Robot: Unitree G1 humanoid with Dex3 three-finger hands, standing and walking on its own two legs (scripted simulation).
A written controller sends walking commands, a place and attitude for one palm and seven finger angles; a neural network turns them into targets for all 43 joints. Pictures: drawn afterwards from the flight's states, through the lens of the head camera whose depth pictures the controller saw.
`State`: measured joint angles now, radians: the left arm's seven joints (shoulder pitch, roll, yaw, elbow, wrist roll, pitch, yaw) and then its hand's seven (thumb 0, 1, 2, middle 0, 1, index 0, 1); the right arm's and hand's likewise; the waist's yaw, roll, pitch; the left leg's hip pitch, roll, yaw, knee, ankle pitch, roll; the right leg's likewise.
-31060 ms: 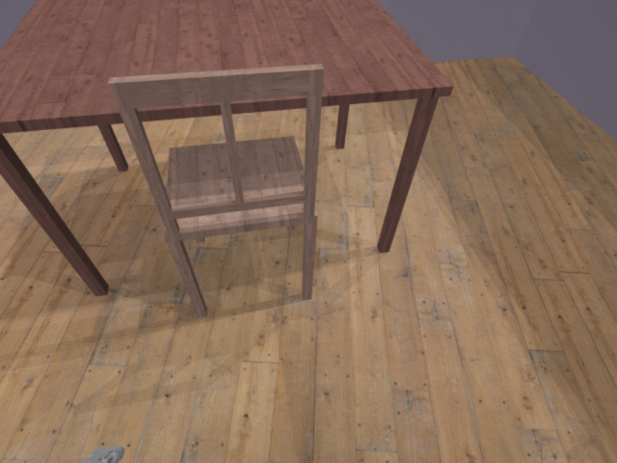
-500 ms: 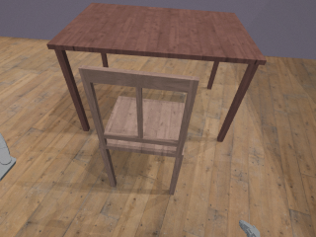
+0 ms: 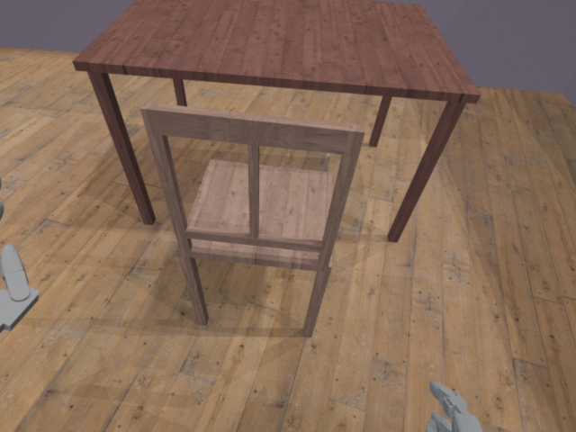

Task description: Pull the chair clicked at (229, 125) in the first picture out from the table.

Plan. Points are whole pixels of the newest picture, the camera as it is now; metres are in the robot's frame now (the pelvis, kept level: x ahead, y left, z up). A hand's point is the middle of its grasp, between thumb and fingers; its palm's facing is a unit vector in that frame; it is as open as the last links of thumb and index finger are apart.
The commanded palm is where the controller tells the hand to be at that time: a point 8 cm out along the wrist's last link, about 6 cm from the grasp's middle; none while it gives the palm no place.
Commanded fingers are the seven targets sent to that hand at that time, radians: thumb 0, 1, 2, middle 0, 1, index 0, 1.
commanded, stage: stop stepping back and stand still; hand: left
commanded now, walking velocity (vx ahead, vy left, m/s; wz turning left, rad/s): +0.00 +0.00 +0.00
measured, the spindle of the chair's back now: (254, 195) +0.59 +0.12 -0.07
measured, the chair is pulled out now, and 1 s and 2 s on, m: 0.30 0.30 0.30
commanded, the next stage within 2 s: let the arm hang, fingers relaxed in 0.30 s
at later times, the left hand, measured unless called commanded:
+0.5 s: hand (106, 332) +0.22 +0.26 +0.03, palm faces +0.26 -0.84 -0.47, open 7.4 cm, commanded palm none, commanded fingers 0.00 0.90 0.90 -0.20 -0.30 -0.20 -0.30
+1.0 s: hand out of the picture -0.02 +0.18 -0.16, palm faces +0.06 -0.96 -0.26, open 7.3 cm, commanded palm none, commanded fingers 0.00 0.90 0.90 -0.20 -0.30 -0.20 -0.30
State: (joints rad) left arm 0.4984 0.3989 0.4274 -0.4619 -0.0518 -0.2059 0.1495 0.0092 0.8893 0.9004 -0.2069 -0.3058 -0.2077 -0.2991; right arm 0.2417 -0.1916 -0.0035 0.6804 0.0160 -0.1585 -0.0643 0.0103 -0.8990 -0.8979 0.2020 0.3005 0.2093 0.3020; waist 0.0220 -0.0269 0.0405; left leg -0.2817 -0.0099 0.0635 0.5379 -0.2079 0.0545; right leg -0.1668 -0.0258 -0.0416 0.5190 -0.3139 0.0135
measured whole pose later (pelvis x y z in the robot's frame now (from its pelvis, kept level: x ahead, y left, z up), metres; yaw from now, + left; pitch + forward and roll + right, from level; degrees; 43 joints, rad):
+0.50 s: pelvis +0.02 -0.01 +0.00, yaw +2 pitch +2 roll +0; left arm 0.37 0.33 0.23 0.04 0.02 -0.09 0.06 0.00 0.90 0.90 -0.20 -0.30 -0.20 -0.30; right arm 0.16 -0.25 -0.03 0.76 0.01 -0.11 -0.01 0.01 -0.90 -0.90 0.20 0.30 0.21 0.30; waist 0.00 0.05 0.01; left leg -0.32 -0.03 0.02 0.52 -0.22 0.04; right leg -0.23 -0.02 -0.04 0.52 -0.32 0.00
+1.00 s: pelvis +0.00 -0.02 +0.01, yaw +3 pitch -1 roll -1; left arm 0.34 0.20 0.00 1.03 0.01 0.01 0.03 -0.01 0.93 0.90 -0.20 -0.30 -0.20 -0.30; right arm 0.31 -0.17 0.00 1.04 -0.01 0.02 -0.01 0.00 -0.91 -0.90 0.20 0.30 0.20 0.30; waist -0.01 0.03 0.07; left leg -0.25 -0.02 0.00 0.43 -0.16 0.03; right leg -0.16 0.00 -0.06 0.42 -0.24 -0.02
